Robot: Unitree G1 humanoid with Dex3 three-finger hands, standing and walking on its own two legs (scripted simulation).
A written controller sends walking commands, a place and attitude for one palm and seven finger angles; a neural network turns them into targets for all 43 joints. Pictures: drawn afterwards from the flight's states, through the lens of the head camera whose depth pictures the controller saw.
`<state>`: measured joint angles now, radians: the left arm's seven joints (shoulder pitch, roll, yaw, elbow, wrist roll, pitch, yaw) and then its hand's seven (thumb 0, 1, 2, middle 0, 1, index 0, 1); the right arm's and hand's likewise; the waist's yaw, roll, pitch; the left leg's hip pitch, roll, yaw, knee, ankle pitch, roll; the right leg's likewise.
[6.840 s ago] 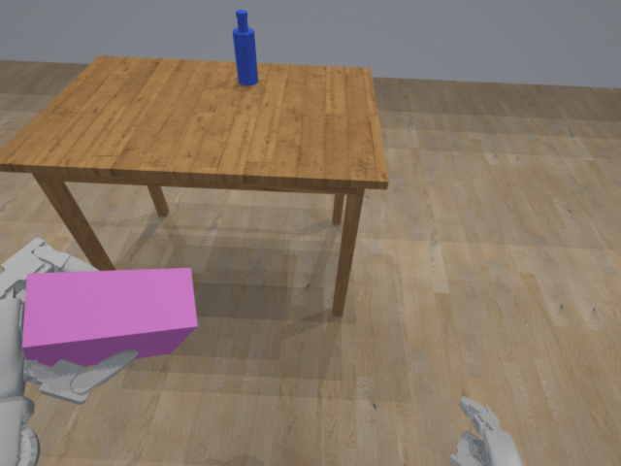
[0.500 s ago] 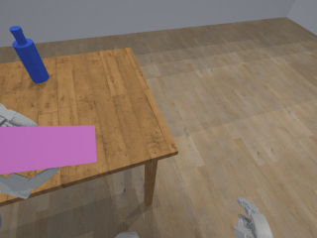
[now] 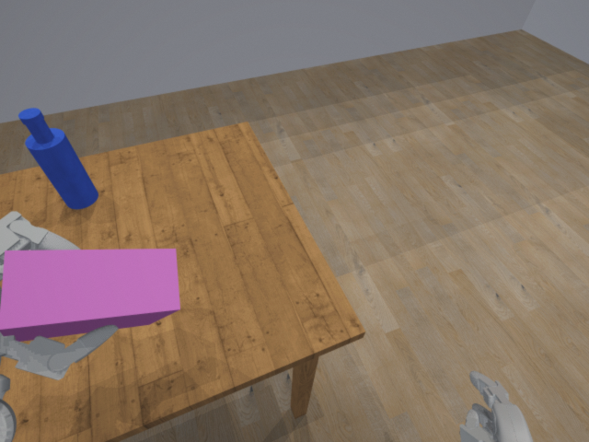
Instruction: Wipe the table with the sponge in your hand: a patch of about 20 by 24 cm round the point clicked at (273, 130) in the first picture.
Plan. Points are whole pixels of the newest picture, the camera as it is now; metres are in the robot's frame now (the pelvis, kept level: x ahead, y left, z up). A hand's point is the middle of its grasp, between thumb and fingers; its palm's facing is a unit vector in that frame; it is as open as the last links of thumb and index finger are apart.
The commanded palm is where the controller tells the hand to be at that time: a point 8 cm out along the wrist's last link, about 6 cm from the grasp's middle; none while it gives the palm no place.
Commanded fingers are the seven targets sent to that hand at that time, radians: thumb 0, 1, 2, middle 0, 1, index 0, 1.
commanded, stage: come to a stop and stand still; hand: left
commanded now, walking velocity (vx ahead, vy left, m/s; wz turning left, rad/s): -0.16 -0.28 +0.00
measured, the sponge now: (117, 293) +0.23 +0.20 +0.15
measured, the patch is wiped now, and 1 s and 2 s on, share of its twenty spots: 0.00 0.00 0.00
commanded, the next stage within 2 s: look again from close up in 1.32 s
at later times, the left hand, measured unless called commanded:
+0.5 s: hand (5, 231) +0.24 +0.27 +0.23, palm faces +0.50 -0.73 -0.46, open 10.2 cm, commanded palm +0.16 +0.27 +0.19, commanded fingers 0.00 0.10 1.30 -1.20 -1.60 -1.20 -1.60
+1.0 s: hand (16, 289) +0.21 +0.27 +0.18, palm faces +0.35 -0.81 -0.48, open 10.2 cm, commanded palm +0.15 +0.30 +0.19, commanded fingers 0.00 0.10 1.30 -1.20 -1.60 -1.20 -1.60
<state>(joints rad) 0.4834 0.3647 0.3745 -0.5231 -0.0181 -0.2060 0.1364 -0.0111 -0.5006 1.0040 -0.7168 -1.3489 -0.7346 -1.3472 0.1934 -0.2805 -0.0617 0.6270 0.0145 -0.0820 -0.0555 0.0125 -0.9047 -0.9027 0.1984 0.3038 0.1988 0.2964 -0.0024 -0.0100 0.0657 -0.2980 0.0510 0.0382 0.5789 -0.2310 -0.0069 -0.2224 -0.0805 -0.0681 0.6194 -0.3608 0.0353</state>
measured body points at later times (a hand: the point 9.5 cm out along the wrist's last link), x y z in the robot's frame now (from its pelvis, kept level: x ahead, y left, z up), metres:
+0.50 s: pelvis +0.00 -0.02 +0.01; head +0.04 +0.00 +0.46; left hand +0.21 +0.31 +0.25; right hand +0.19 -0.23 -0.07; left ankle +0.04 +0.13 -0.73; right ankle -0.02 -0.14 -0.73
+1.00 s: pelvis +0.00 +0.02 +0.01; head +0.03 +0.05 +0.46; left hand +0.19 +0.32 +0.20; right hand +0.16 -0.20 -0.06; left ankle +0.04 +0.14 -0.73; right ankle -0.02 -0.14 -0.73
